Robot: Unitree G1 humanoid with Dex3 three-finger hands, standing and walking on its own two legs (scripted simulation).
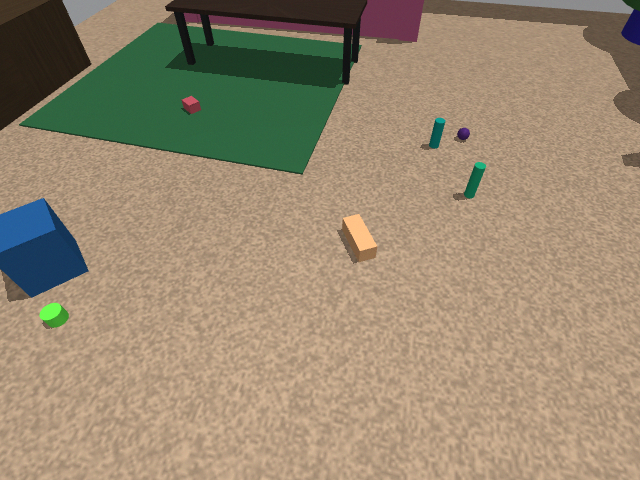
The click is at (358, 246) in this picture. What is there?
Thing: lying carton
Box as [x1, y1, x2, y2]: [342, 214, 376, 261]
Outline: 356,214 343,218 342,229 358,261 375,257 376,245 359,214
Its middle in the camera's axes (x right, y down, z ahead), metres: +0.15 -0.01 +1.61
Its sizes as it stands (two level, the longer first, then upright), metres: 0.190 0.075 0.073
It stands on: the floor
